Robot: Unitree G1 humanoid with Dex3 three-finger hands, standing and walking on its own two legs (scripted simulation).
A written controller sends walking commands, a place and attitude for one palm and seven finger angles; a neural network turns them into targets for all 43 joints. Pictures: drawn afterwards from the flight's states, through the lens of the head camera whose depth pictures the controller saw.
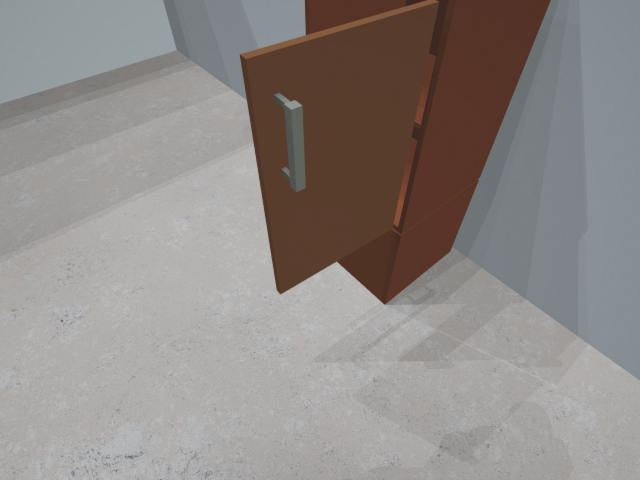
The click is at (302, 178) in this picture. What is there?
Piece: cupboard door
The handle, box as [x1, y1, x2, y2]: [274, 93, 305, 191]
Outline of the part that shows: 277,93 274,94 274,100 280,104 285,111 289,168 287,169 284,167 281,169 281,172 290,181 290,185 297,191 305,187 302,106 295,100 289,101 281,94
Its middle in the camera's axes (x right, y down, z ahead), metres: -0.05 -0.16 +0.64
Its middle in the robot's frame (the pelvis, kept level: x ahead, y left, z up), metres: +0.60 +0.09 +0.09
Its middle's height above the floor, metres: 0.88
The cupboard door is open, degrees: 86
